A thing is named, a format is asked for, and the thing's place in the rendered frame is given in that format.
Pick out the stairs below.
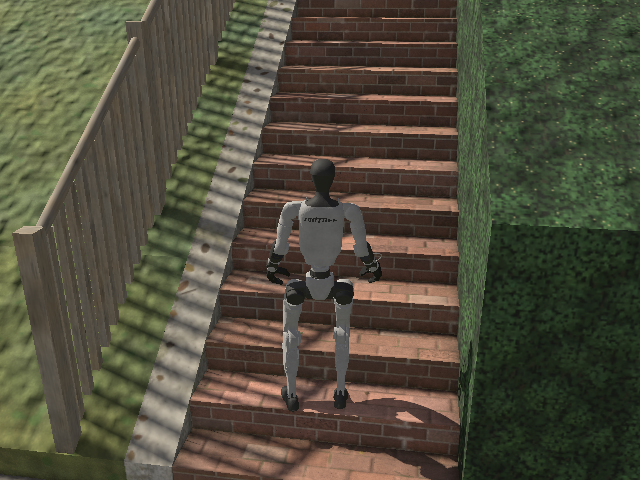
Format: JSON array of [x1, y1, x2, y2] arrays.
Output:
[[172, 0, 460, 480]]

